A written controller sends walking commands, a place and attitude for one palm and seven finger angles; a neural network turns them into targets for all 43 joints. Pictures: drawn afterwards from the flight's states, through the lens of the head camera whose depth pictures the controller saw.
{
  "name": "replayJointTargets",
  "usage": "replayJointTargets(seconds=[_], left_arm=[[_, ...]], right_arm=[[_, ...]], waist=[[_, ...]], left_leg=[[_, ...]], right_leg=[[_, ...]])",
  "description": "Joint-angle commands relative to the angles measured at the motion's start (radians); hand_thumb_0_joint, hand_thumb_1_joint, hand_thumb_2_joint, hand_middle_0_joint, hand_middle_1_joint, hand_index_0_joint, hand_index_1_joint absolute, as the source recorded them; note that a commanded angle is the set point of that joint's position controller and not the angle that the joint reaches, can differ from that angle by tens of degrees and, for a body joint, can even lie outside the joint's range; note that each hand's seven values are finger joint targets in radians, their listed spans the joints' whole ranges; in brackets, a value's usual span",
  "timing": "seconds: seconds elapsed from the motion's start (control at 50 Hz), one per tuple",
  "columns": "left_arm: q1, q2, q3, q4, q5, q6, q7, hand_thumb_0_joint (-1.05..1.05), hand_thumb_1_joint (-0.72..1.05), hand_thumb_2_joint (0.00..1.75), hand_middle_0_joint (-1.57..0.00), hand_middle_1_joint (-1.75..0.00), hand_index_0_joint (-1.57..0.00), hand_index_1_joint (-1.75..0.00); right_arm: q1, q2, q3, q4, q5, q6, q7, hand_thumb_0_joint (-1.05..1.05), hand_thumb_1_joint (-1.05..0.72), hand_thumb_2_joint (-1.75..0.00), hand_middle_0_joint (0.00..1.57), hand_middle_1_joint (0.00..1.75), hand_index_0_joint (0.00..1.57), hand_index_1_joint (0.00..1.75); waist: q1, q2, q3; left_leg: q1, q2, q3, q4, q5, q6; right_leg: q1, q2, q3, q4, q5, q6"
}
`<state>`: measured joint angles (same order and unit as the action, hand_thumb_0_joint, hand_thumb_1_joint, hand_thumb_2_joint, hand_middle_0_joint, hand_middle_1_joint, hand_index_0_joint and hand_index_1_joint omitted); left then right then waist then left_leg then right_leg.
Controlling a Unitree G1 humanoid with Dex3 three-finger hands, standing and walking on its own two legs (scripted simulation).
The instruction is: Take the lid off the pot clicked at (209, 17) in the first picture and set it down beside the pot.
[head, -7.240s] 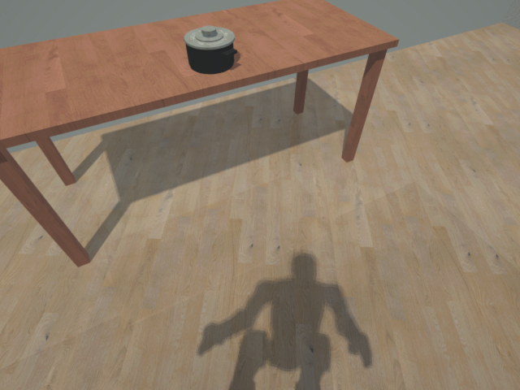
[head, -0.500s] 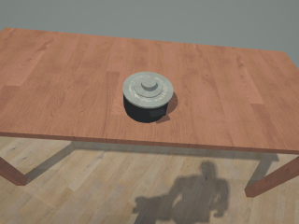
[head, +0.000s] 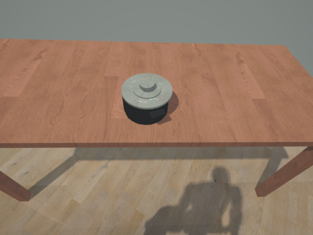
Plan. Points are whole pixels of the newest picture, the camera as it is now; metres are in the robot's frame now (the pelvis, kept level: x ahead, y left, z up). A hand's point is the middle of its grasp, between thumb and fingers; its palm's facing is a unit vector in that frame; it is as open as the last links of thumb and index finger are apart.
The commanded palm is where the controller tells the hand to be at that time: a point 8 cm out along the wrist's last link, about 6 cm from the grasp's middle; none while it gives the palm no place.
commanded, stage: come to a stop and stand still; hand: left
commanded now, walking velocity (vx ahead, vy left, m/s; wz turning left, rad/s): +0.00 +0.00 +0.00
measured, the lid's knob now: (147, 84) +0.56 +0.05 +0.05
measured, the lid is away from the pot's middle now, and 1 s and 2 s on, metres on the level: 0.00 0.00 0.00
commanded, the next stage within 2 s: look again from close up in 0.68 s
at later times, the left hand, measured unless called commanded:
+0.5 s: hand out of the picture +0.03 +0.14 -0.18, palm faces +0.04 -0.99 -0.17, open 7.4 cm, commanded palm none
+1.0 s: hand out of the picture +0.04 +0.16 -0.17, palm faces +0.04 -0.98 -0.19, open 7.4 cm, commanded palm none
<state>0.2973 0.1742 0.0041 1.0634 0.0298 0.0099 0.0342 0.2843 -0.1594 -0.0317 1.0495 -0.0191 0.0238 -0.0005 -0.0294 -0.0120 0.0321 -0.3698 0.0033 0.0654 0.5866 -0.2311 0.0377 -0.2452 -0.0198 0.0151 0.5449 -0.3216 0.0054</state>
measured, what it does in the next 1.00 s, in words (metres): shifts its weight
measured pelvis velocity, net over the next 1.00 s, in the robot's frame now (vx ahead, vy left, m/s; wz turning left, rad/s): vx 0.05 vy -0.02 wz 0.02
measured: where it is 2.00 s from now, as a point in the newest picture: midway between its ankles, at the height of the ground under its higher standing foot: outside the picture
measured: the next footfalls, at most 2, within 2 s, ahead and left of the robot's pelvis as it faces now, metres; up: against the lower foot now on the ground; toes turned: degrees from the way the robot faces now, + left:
none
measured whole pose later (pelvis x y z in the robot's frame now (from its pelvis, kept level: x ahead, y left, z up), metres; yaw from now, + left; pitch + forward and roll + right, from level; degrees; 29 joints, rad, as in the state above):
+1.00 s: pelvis +0.05 -0.02 +0.01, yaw +1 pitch +0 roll +0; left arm 0.31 0.18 0.00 1.06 0.02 -0.02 0.04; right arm 0.21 -0.15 -0.01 1.08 0.00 -0.02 -0.02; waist 0.02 -0.04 0.04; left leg -0.23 0.01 0.04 0.51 -0.27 0.01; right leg -0.11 -0.01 -0.01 0.47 -0.36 0.01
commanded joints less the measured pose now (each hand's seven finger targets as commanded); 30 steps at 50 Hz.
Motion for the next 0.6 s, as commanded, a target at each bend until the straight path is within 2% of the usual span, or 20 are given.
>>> replayJointTargets(seconds=[0.0, 0.04, 0.06, 0.08, 0.1, 0.12, 0.18, 0.24, 0.26, 0.32, 0.34, 0.4, 0.44, 0.58], left_arm=[[-0.009, 0.118, 0.018, -0.087, -0.008, -0.025, 0.01, 0.0, 0.9, 0.9, -0.2, -0.3, -0.2, -0.3], [-0.004, 0.094, 0.017, -0.09, -0.004, -0.015, 0.01, 0.0, 0.9, 0.9, -0.2, -0.3, -0.2, -0.3], [0.029, 0.078, 0.016, -0.09, -0.005, -0.014, 0.011, 0.0, 0.9, 0.9, -0.2, -0.3, -0.2, -0.3], [0.073, 0.068, 0.015, -0.079, -0.007, -0.018, 0.011, 0.0, 0.9, 0.9, -0.2, -0.3, -0.2, -0.3], [0.102, 0.058, 0.011, -0.067, -0.008, -0.023, 0.011, 0.0, 0.9, 0.9, -0.2, -0.3, -0.2, -0.3], [0.118, 0.048, 0.008, -0.057, -0.009, -0.031, 0.011, 0.0, 0.9, 0.9, -0.2, -0.3, -0.2, -0.3], [0.095, 0.062, 0.006, -0.058, -0.012, -0.04, 0.011, 0.0, 0.9, 0.9, -0.2, -0.3, -0.2, -0.3], [0.098, 0.072, 0.007, -0.059, -0.014, -0.047, 0.01, 0.0, 0.9, 0.9, -0.2, -0.3, -0.2, -0.3], [0.098, 0.07, 0.009, -0.061, -0.014, -0.047, 0.012, 0.0, 0.9, 0.9, -0.2, -0.3, -0.2, -0.3], [0.108, 0.068, 0.007, -0.05, -0.013, -0.05, 0.015, 0.0, 0.9, 0.9, -0.2, -0.3, -0.2, -0.3], [0.11, 0.074, 0.008, -0.047, -0.014, -0.049, 0.013, 0.0, 0.9, 0.9, -0.2, -0.3, -0.2, -0.3], [0.113, 0.074, 0.009, -0.04, -0.013, -0.048, 0.015, 0.0, 0.9, 0.9, -0.2, -0.3, -0.2, -0.3], [0.117, 0.084, 0.009, -0.034, -0.014, -0.047, 0.013, 0.0, 0.9, 0.9, -0.2, -0.3, -0.2, -0.3], [0.114, 0.087, 0.008, -0.023, -0.013, -0.044, 0.013, 0.0, 0.9, 0.9, -0.2, -0.3, -0.2, -0.3]], right_arm=[[0.088, -0.074, -0.012, -0.068, 0.0, -0.02, -0.002, 0.0, -0.9, -0.9, 0.2, 0.3, 0.2, 0.3], [0.095, -0.075, -0.01, -0.063, -0.004, -0.023, -0.004, 0.0, -0.9, -0.9, 0.2, 0.3, 0.2, 0.3], [0.09, -0.09, -0.012, -0.066, -0.006, -0.025, -0.006, 0.0, -0.9, -0.9, 0.2, 0.3, 0.2, 0.3], [0.074, -0.09, -0.011, -0.067, -0.003, -0.028, -0.008, 0.0, -0.9, -0.9, 0.2, 0.3, 0.2, 0.3], [0.061, -0.091, -0.008, -0.07, 0.001, -0.033, -0.009, 0.0, -0.9, -0.9, 0.2, 0.3, 0.2, 0.3], [0.051, -0.085, -0.006, -0.071, 0.004, -0.038, -0.01, 0.0, -0.9, -0.9, 0.2, 0.3, 0.2, 0.3], [0.073, -0.059, 0.001, -0.054, 0.008, -0.045, -0.012, 0.0, -0.9, -0.9, 0.2, 0.3, 0.2, 0.3], [0.086, -0.044, 0.005, -0.039, 0.011, -0.053, -0.014, 0.0, -0.9, -0.9, 0.2, 0.3, 0.2, 0.3], [0.085, -0.053, 0.004, -0.037, 0.012, -0.054, -0.015, 0.0, -0.9, -0.9, 0.2, 0.3, 0.2, 0.3], [0.07, -0.05, 0.008, -0.021, 0.014, -0.056, -0.019, 0.0, -0.9, -0.9, 0.2, 0.3, 0.2, 0.3], [0.065, -0.049, 0.008, -0.016, 0.015, -0.057, -0.02, 0.0, -0.9, -0.9, 0.2, 0.3, 0.2, 0.3], [0.051, -0.055, 0.01, -0.009, 0.016, -0.056, -0.022, 0.0, -0.9, -0.9, 0.2, 0.3, 0.2, 0.3], [0.042, -0.058, 0.01, -0.008, 0.016, -0.057, -0.023, 0.0, -0.9, -0.9, 0.2, 0.3, 0.2, 0.3], [0.001, -0.073, 0.008, -0.006, 0.017, -0.054, -0.026, 0.0, -0.9, -0.9, 0.2, 0.3, 0.2, 0.3]], waist=[[-0.029, -0.151, -0.007], [-0.018, 0.016, 0.097], [-0.004, 0.12, 0.116], [0.02, 0.139, 0.107], [0.037, 0.076, 0.089], [0.047, 0.017, 0.076], [0.025, -0.011, 0.061], [0.023, -0.018, 0.017], [0.022, -0.002, 0.01], [0.023, -0.042, 0.007], [0.028, -0.033, 0.001], [0.028, -0.001, 0.017], [0.031, -0.017, 0.0], [0.033, 0.026, 0.014]], left_leg=[[0.113, 0.03, -0.052, 0.047, -0.134, -0.024], [0.042, 0.06, -0.131, -0.076, -0.218, -0.001], [-0.021, 0.088, -0.187, -0.148, -0.285, 0.012], [-0.076, 0.111, -0.232, -0.199, -0.305, 0.028], [-0.098, 0.114, -0.239, -0.208, -0.28, 0.035], [-0.086, 0.1, -0.209, -0.176, -0.217, 0.029], [0.008, 0.063, -0.138, -0.111, -0.089, 0.005], [0.092, 0.069, -0.115, -0.094, 0.034, 0.003], [0.094, 0.072, -0.114, -0.085, 0.056, 0.002], [0.117, 0.074, -0.104, -0.078, 0.119, -0.002], [0.134, 0.078, -0.104, -0.085, 0.131, -0.001], [0.136, 0.079, -0.102, -0.089, 0.15, -0.003], [0.161, 0.083, -0.102, -0.089, 0.175, -0.002], [0.187, 0.086, -0.099, -0.097, 0.2, -0.005]], right_leg=[[-0.221, -0.105, 0.104, -0.181, -0.295, -0.099], [-0.259, -0.045, 0.053, -0.106, -0.302, -0.074], [-0.217, -0.011, 0.029, -0.054, -0.258, -0.063], [-0.143, 0.009, 0.001, -0.032, -0.186, -0.054], [-0.078, 0.01, 0.001, -0.035, -0.126, -0.053], [-0.05, -0.007, 0.024, -0.065, -0.089, -0.056], [-0.084, -0.049, 0.072, -0.118, -0.06, -0.068], [-0.067, -0.057, 0.068, -0.119, 0.059, -0.063], [-0.056, -0.057, 0.067, -0.112, 0.081, -0.06], [-0.031, -0.068, 0.069, -0.113, 0.173, -0.054], [-0.027, -0.064, 0.063, -0.114, 0.191, -0.051], [-0.019, -0.068, 0.063, -0.117, 0.205, -0.048], [-0.002, -0.067, 0.06, -0.119, 0.247, -0.045], [0.002, -0.071, 0.062, -0.131, 0.265, -0.04]])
